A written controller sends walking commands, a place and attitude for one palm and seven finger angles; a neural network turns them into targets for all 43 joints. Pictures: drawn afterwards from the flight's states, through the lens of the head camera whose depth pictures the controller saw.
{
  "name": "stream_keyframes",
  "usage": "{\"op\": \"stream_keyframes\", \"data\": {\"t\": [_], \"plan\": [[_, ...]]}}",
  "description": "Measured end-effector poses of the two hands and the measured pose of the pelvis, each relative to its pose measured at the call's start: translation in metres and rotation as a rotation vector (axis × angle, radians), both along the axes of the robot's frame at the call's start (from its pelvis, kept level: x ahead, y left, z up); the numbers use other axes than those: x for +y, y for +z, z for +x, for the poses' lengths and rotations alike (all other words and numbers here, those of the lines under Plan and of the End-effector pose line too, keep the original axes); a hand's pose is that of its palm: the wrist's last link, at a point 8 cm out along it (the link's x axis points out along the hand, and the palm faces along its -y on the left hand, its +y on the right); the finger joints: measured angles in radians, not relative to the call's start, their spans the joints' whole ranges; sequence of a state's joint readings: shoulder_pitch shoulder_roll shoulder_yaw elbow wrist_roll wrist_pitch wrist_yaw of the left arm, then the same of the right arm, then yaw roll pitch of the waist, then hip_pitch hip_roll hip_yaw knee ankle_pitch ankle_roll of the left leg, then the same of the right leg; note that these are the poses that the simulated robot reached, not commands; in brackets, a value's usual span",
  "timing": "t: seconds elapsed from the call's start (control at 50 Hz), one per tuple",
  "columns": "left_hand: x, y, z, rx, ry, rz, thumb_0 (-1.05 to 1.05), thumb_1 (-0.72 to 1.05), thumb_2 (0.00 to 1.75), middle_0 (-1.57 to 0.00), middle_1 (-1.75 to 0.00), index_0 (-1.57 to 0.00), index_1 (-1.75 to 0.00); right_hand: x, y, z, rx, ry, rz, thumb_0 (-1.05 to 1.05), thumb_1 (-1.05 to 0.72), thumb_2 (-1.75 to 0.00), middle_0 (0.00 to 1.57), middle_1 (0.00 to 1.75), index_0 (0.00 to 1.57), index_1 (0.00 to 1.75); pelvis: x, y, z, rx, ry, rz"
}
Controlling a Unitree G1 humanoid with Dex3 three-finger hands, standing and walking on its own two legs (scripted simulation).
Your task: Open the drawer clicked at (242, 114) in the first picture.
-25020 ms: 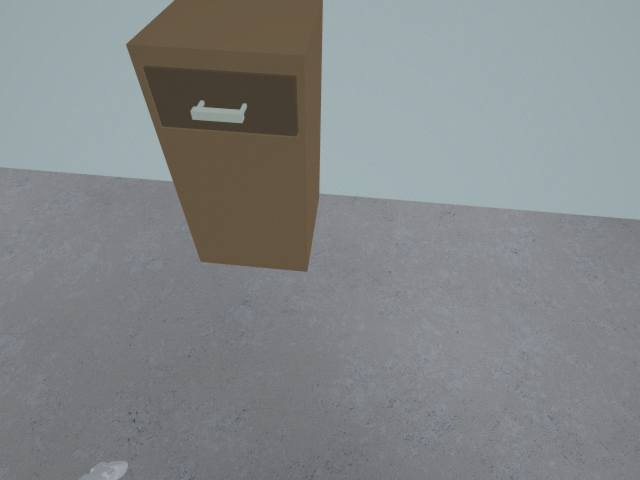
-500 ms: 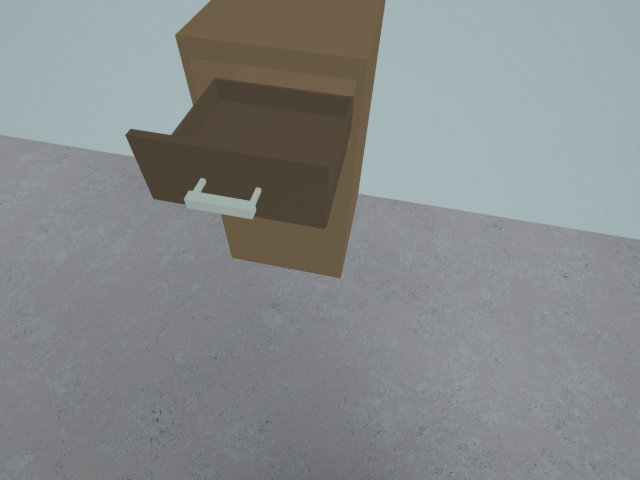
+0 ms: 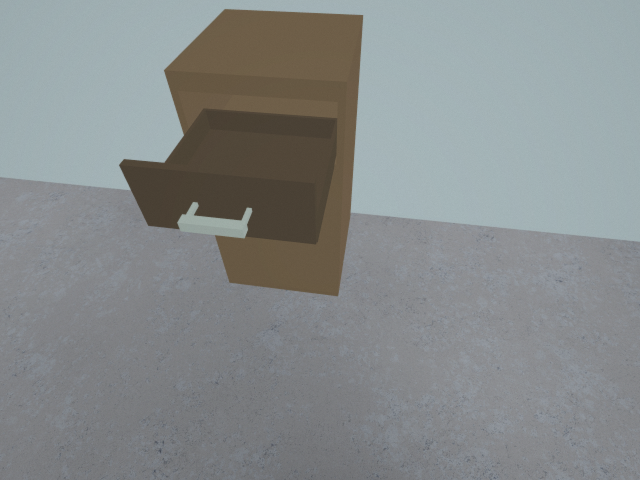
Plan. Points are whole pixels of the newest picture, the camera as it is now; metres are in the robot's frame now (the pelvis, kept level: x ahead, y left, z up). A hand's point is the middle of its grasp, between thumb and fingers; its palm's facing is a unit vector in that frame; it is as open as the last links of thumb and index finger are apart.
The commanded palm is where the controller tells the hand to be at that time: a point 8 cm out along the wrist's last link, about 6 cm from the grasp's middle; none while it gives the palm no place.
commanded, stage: let the arm hang, fingers relaxed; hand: left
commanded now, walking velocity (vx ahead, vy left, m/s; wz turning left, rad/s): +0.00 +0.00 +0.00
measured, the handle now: (217, 218) +0.60 +0.24 -0.06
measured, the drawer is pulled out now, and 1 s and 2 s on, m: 0.30 0.30 0.30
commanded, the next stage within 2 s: look to check the result in 0.16 s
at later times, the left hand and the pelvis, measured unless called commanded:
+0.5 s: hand out of the picture +0.00 +0.15 -0.17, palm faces +0.03 -0.98 -0.18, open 7.4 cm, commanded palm none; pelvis +0.01 -0.01 +0.00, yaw +0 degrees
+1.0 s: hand out of the picture +0.03 +0.15 -0.17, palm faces +0.03 -0.98 -0.21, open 7.3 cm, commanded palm none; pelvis +0.03 -0.02 +0.00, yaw +0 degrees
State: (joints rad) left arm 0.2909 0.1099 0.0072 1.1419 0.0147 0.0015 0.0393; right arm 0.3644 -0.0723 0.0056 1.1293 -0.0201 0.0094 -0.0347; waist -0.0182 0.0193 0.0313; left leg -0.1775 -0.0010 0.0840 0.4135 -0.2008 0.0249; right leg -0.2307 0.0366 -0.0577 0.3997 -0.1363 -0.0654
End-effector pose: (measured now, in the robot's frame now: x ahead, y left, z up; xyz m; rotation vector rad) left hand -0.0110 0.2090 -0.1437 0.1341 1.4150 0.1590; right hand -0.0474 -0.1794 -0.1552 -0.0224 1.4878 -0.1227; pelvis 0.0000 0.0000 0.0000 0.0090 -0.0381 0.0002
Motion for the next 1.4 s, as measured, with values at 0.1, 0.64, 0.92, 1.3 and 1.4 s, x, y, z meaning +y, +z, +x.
{"op": "stream_keyframes", "data": {"t": [0.1, 0.64, 0.92, 1.3, 1.4], "plan": [[0.001, 0.001, 0.001, -0.006, 0.004, 0.002, 0.02, 0.93, 0.9, -0.2, -0.3, -0.2, -0.3, -0.005, 0.001, 0.004, -0.008, -0.002, -0.012, 0.0, -0.91, -0.9, 0.2, 0.3, 0.2, 0.3, -0.001, 0.0, 0.002, 0.003, -0.002, -0.001], [-0.007, 0.004, 0.014, 0.021, -0.001, 0.007, 0.01, 0.92, 0.9, -0.2, -0.3, -0.2, -0.3, -0.023, 0.003, 0.024, 0.006, 0.008, -0.03, 0.0, -0.91, -0.9, 0.2, 0.3, 0.19, 0.3, -0.01, 0.002, 0.015, 0.005, -0.003, 0.0], [-0.007, 0.005, 0.029, 0.013, -0.001, 0.021, 0.01, 0.92, 0.9, -0.2, -0.3, -0.2, -0.3, -0.032, 0.004, 0.034, 0.015, 0.013, -0.042, 0.0, -0.91, -0.9, 0.2, 0.3, 0.19, 0.3, -0.014, 0.003, 0.026, 0.01, -0.001, -0.001], [-0.01, 0.006, 0.04, 0.014, -0.002, 0.025, 0.01, 0.92, 0.9, -0.2, -0.3, -0.2, -0.3, -0.039, 0.003, 0.05, 0.006, 0.018, -0.047, 0.0, -0.91, -0.9, 0.2, 0.3, 0.19, 0.3, -0.019, 0.004, 0.036, 0.012, -0.001, -0.003], [-0.011, 0.006, 0.042, 0.018, 0.0, 0.024, 0.01, 0.92, 0.9, -0.2, -0.3, -0.2, -0.3, -0.04, 0.004, 0.052, 0.009, 0.019, -0.05, 0.0, -0.91, -0.9, 0.2, 0.3, 0.19, 0.3, -0.019, 0.004, 0.039, 0.015, -0.001, -0.004]]}}
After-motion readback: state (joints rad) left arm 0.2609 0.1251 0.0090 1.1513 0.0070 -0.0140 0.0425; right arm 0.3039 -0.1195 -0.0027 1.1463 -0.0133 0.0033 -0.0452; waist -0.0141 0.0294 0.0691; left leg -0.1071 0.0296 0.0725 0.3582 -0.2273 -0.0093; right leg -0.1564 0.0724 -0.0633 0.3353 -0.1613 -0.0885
